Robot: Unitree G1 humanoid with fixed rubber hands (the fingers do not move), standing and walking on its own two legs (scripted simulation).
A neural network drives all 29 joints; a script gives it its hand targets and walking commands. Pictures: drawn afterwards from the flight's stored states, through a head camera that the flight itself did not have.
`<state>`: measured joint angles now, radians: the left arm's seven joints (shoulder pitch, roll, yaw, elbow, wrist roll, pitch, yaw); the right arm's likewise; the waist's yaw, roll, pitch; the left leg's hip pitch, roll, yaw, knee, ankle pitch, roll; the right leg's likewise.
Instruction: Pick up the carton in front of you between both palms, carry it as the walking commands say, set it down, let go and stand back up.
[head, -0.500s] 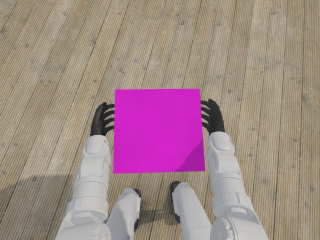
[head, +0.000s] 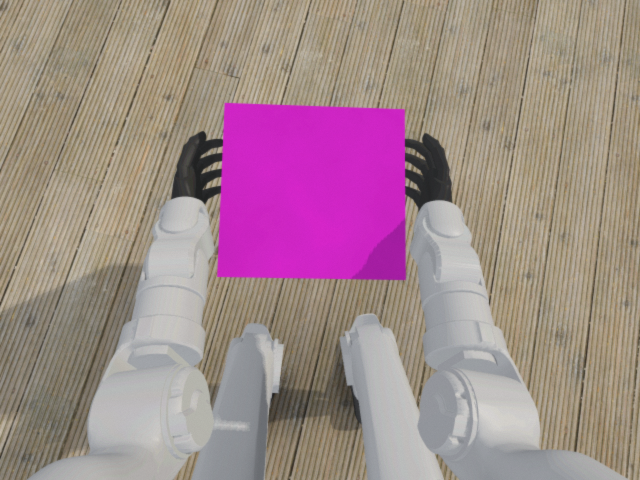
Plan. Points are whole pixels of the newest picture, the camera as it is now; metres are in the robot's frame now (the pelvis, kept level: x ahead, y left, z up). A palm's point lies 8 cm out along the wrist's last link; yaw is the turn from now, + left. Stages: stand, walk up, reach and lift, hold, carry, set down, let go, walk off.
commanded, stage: set down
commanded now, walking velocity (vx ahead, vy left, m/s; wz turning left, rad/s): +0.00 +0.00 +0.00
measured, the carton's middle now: (311, 209) +0.44 -0.01 -0.17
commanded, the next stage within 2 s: none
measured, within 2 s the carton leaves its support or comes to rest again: rests again in 1.14 s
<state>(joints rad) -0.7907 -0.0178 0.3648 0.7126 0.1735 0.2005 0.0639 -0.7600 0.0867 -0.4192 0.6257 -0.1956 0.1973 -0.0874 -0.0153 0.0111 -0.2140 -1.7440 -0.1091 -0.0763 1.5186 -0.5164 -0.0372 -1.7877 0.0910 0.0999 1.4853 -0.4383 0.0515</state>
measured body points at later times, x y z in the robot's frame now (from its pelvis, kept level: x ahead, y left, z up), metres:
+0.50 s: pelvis -0.02 +0.00 -0.12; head +0.29 +0.01 +0.21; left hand +0.49 +0.14 -0.26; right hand +0.46 -0.16 -0.25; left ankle +0.07 +0.12 -0.53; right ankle +0.10 -0.13 -0.53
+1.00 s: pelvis -0.02 +0.01 -0.18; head +0.32 +0.02 +0.11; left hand +0.51 +0.14 -0.35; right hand +0.48 -0.16 -0.35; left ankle +0.07 +0.12 -0.53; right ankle +0.09 -0.13 -0.53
